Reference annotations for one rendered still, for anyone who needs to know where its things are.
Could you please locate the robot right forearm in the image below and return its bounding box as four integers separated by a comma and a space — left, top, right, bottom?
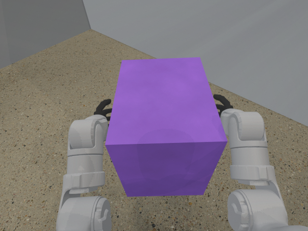
220, 108, 288, 222

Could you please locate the robot left upper arm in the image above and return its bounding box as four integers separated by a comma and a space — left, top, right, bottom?
57, 196, 112, 231

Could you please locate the right robot hand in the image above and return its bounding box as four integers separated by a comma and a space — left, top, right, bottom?
213, 94, 233, 117

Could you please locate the robot left forearm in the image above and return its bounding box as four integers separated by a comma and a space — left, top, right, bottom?
56, 115, 108, 231

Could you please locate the carton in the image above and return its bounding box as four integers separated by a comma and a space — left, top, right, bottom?
105, 57, 228, 197

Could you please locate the left robot hand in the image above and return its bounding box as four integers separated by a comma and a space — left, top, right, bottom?
94, 99, 112, 125

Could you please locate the robot right upper arm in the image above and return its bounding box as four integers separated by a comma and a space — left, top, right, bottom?
227, 189, 308, 231

